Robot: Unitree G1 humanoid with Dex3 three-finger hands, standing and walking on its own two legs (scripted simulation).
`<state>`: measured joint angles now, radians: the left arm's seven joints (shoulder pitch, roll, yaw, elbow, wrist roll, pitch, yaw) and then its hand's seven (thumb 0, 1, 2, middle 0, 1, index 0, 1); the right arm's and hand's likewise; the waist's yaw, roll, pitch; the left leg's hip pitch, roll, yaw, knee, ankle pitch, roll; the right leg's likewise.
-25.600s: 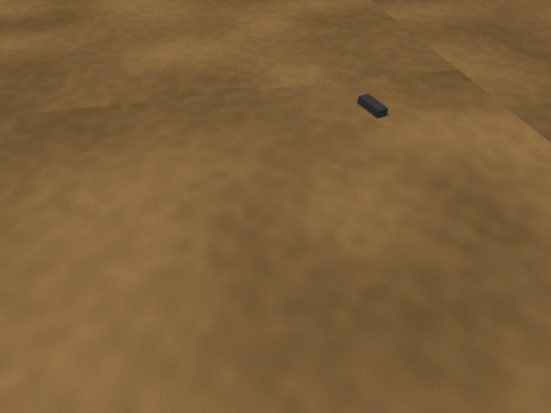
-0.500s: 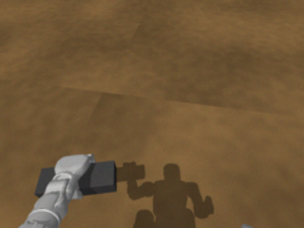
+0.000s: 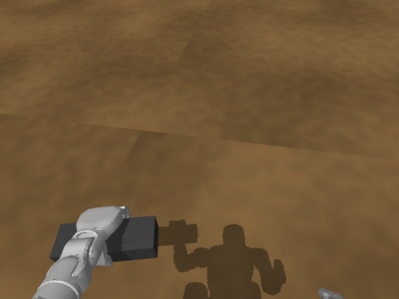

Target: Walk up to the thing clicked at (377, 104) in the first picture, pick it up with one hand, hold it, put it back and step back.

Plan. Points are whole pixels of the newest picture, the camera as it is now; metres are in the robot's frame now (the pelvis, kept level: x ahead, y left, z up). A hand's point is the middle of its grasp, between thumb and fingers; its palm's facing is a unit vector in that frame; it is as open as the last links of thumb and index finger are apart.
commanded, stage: hold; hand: left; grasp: from above
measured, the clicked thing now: (108, 240) +0.30 +0.23 -0.08
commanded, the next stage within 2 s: crouch in 1.16 s
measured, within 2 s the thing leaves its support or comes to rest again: neither
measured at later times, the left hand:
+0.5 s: hand (102, 246) +0.27 +0.22 -0.04, palm faces -0.47 -0.05 -0.88, open 10.8 cm
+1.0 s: hand (103, 241) +0.28 +0.22 -0.03, palm faces -0.46 -0.04 -0.89, open 10.8 cm
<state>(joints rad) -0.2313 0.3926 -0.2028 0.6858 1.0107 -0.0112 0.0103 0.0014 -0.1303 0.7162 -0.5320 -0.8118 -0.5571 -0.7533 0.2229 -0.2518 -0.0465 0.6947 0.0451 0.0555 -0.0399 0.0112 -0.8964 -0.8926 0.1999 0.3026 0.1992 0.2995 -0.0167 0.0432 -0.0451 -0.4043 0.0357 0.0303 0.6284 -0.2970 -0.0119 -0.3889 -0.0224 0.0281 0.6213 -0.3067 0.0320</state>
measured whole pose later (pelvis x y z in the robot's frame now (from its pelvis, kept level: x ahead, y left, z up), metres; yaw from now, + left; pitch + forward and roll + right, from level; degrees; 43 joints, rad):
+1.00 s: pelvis -0.01 +0.00 +0.01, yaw +0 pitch +1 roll +0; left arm -0.22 0.41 -0.21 0.61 1.00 -0.03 -0.05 0.00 -0.13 0.71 -0.53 -0.81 -0.56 -0.75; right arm 0.17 -0.25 -0.02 0.69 0.06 0.07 -0.07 0.01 -0.90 -0.90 0.20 0.30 0.20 0.30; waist 0.01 0.05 -0.01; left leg -0.29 0.03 0.04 0.51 -0.23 -0.01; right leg -0.29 -0.03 0.03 0.52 -0.25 0.03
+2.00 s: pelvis -0.05 +0.01 -0.17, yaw +0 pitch +29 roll -3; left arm -0.64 0.43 -0.09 1.17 1.18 -0.06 0.36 0.00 -0.12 0.71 -0.52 -0.82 -0.54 -0.76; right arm 0.23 -0.25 -0.08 0.75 -0.04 0.02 -0.02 0.01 -0.90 -0.89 0.20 0.30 0.20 0.30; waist -0.13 0.04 -0.18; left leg -1.47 0.04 -0.03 1.52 -0.55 0.00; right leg -1.42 -0.01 0.01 1.48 -0.56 0.05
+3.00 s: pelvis -0.08 +0.00 -0.40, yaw -5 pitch +36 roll -7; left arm -0.92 0.69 0.09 1.41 1.29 -0.21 0.38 0.00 -0.14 0.71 -0.55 -0.79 -0.57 -0.73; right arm 0.17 -0.25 0.02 0.77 -0.14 -0.06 0.12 0.00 -0.91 -0.90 0.20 0.30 0.20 0.30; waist -0.22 0.00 -0.07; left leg -2.26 0.02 -0.14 2.30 -0.67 -0.02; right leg -2.17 0.02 -0.03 2.23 -0.69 0.06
